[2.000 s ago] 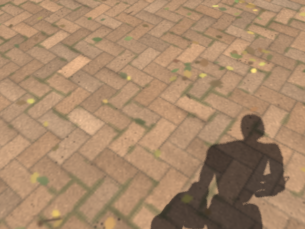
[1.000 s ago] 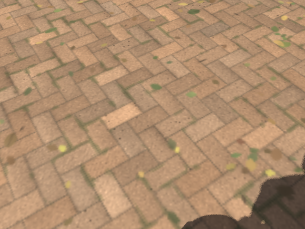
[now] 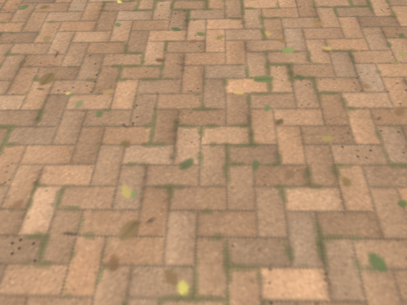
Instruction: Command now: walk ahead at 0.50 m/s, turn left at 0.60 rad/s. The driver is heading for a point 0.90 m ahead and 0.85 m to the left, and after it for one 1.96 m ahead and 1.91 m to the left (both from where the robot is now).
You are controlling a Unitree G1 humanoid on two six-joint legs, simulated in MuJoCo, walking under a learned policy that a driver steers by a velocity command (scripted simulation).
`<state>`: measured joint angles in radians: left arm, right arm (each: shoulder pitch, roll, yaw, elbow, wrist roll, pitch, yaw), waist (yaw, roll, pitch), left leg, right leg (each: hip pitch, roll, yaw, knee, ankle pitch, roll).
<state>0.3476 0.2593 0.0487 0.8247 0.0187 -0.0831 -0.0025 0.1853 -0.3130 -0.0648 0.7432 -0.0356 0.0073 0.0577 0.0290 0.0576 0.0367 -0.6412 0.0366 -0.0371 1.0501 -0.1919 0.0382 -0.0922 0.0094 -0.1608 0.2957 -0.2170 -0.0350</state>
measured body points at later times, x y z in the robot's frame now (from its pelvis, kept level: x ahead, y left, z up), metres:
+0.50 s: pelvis +0.26 +0.08 +0.00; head +0.29 +0.10 +0.45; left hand +0.33 +0.37 -0.12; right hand +0.38 -0.18 -0.12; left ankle +0.23 +0.12 -0.75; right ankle +0.38 -0.07 -0.67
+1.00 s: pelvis +0.54 +0.13 +0.00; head +0.57 +0.14 +0.45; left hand +0.45 +0.41 -0.11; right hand +0.79 -0.03 -0.12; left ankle +0.46 +0.23 -0.66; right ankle +0.60 +0.05 -0.75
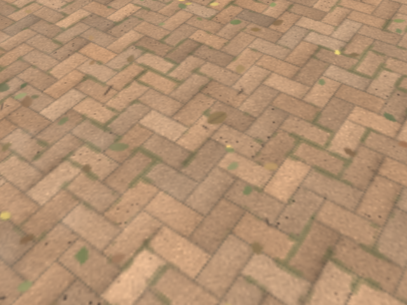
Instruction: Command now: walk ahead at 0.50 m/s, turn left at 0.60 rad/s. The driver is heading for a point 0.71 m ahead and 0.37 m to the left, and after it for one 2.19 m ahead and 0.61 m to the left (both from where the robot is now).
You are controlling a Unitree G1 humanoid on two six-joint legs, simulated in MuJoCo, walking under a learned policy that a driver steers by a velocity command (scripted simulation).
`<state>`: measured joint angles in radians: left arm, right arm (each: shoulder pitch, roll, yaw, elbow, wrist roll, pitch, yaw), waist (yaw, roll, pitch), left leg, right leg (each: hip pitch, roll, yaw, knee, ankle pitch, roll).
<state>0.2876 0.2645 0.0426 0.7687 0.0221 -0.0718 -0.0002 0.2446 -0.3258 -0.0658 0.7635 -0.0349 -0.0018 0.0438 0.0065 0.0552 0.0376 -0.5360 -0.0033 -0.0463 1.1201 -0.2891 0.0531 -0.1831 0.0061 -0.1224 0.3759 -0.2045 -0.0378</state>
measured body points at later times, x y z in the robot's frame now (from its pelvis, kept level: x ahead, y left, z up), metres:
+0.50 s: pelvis +0.26 +0.08 +0.00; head +0.29 +0.10 +0.45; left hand +0.29 +0.36 -0.13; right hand +0.41 -0.16 -0.12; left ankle +0.26 +0.13 -0.74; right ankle +0.30 -0.08 -0.66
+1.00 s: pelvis +0.55 +0.11 -0.01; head +0.58 +0.11 +0.44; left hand +0.58 +0.40 -0.12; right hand +0.65 -0.14 -0.15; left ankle +0.40 +0.18 -0.65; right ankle +0.62 +0.05 -0.74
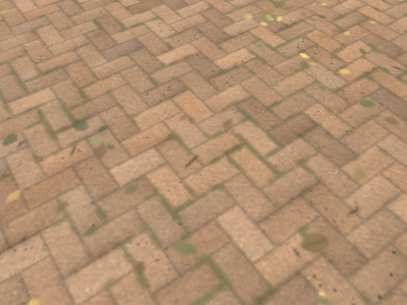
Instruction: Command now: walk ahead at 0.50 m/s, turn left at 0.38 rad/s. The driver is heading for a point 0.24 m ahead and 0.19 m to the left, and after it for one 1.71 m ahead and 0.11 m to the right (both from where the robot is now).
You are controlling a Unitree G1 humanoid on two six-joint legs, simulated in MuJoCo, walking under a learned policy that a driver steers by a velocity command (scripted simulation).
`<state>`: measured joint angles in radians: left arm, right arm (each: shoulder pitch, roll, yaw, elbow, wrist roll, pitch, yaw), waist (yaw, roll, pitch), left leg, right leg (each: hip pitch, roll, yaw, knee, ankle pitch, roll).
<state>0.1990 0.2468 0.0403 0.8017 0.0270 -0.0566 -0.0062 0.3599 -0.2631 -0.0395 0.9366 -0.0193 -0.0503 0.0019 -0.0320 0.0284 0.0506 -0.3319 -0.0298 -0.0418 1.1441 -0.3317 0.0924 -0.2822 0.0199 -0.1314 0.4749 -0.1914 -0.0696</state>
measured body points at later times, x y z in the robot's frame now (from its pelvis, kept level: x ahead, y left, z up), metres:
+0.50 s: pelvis +0.27 +0.06 +0.00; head +0.30 +0.07 +0.45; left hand +0.22 +0.30 -0.15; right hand +0.44 -0.17 -0.12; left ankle +0.31 +0.13 -0.74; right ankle +0.15 -0.09 -0.64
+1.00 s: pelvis +0.44 +0.06 -0.01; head +0.49 +0.04 +0.43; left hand +0.56 +0.32 -0.14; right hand +0.52 -0.20 -0.15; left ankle +0.40 +0.19 -0.64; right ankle +0.55 +0.00 -0.74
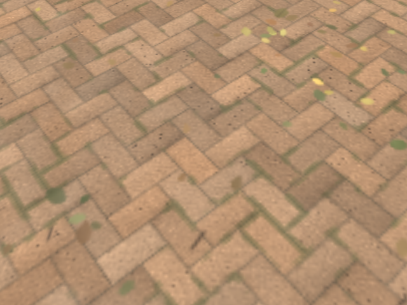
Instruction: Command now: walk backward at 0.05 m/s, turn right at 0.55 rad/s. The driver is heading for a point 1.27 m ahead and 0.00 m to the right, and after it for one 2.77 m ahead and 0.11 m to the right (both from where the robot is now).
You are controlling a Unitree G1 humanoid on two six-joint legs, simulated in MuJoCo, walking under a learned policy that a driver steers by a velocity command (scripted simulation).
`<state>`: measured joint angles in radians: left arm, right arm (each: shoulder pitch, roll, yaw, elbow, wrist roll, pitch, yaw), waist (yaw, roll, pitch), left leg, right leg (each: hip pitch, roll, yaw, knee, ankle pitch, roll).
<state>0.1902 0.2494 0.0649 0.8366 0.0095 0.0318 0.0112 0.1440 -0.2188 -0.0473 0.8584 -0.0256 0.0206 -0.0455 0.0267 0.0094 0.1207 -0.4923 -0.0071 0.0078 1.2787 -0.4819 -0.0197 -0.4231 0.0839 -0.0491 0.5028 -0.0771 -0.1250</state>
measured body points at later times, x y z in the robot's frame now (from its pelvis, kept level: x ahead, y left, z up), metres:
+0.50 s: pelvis +0.05 +0.02 +0.03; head +0.05 +0.04 +0.48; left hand +0.23 +0.24 -0.10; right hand -0.07 -0.23 -0.10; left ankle +0.00 +0.13 -0.72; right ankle +0.07 -0.14 -0.65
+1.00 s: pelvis +0.25 -0.08 +0.02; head +0.27 -0.09 +0.47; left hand +0.25 +0.17 -0.12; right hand +0.33 -0.34 -0.12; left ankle +0.36 +0.04 -0.66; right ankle +0.15 -0.15 -0.72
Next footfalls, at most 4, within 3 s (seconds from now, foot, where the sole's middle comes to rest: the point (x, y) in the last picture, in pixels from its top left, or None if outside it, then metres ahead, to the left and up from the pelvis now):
0.28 left None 0.04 0.12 -0.76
0.70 right None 0.19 -0.16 -0.76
1.20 left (228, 270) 0.52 -0.01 -0.76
1.74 right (255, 178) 0.87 -0.12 -0.76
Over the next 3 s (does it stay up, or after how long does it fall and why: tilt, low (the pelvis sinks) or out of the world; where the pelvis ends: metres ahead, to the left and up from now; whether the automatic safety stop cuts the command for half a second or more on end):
stays up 1.12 -0.07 0.02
